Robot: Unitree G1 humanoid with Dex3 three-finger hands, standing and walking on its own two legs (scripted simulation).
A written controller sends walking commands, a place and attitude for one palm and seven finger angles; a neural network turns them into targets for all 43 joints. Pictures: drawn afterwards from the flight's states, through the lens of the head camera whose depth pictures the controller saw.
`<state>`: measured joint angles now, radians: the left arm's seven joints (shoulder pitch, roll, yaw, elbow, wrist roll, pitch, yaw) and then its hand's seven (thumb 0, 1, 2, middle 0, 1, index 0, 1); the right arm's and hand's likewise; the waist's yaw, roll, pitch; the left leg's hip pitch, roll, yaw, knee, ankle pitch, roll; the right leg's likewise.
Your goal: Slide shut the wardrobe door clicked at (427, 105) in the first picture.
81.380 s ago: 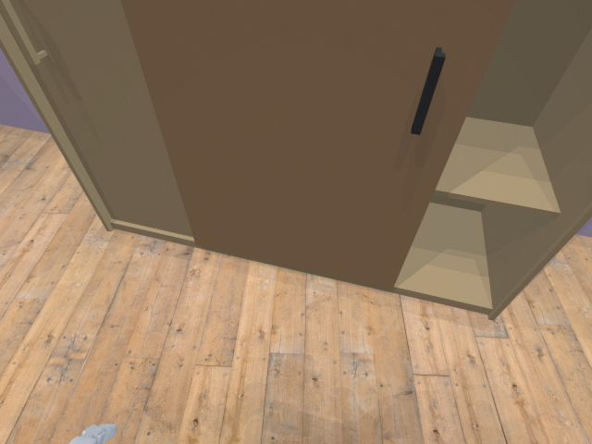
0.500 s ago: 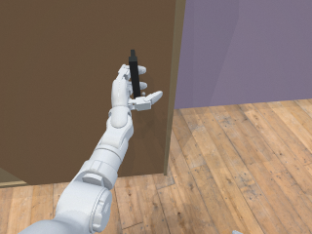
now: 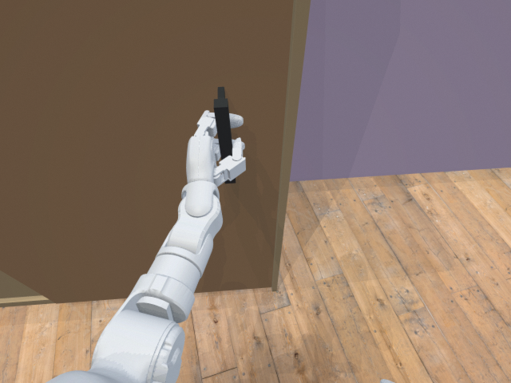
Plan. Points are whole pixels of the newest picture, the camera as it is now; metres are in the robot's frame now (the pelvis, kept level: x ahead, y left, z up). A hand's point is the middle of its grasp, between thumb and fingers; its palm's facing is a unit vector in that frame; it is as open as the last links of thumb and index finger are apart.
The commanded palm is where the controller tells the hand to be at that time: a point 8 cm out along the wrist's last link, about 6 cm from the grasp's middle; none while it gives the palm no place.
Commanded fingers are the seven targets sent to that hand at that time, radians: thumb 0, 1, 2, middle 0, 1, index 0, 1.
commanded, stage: grip the handle and tug to test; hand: left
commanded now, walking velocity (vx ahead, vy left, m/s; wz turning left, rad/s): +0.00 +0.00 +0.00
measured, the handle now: (225, 138) +0.49 +0.06 +0.10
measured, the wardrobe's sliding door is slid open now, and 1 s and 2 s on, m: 0.00 0.00 0.00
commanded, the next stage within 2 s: tug the door sideways, standing still in 0.48 s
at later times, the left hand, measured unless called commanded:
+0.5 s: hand (239, 160) +0.43 +0.03 +0.11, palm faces +0.00 -1.00 +0.01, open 5.9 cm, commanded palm +0.37 +0.09 +0.11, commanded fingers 0.00 0.90 0.90 -0.45 -1.40 -0.45 -1.40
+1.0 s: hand (239, 158) +0.43 +0.03 +0.11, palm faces +0.05 -1.00 -0.02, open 5.7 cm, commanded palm +0.41 +0.04 +0.11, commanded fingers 0.00 0.90 0.90 -0.45 -1.40 -0.45 -1.40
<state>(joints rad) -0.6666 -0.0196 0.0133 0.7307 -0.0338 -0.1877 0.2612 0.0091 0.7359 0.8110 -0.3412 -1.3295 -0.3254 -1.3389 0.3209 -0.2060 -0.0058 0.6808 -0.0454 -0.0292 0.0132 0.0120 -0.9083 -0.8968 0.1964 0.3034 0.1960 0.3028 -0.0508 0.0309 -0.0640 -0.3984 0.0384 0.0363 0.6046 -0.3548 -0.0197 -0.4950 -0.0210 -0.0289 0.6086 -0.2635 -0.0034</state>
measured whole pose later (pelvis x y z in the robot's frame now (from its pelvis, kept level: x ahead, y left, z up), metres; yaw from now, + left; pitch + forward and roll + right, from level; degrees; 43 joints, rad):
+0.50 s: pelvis +0.02 +0.00 +0.01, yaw -2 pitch +9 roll +0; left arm -0.49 -0.02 0.00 0.48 -0.04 -0.08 0.22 0.02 0.77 0.77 -0.27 -1.33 -0.29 -1.33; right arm 0.31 -0.20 -0.01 0.62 -0.03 0.00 0.03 0.01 -0.91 -0.90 0.20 0.30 0.20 0.30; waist -0.05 0.03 -0.07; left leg -0.32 0.05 0.07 0.54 -0.35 -0.02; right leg -0.44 0.00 0.00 0.55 -0.26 0.00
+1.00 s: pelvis +0.02 +0.00 +0.00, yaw +3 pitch +9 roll +0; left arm -0.63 -0.08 -0.11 0.60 -0.03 -0.06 0.32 0.01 0.73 0.83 -0.35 -1.34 -0.34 -1.39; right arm 0.26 -0.17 -0.01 0.65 -0.04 0.02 0.03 0.01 -0.91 -0.90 0.20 0.30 0.20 0.30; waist -0.01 0.03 -0.06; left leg -0.38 0.03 -0.01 0.62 -0.38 -0.02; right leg -0.45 -0.04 -0.07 0.61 -0.30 0.00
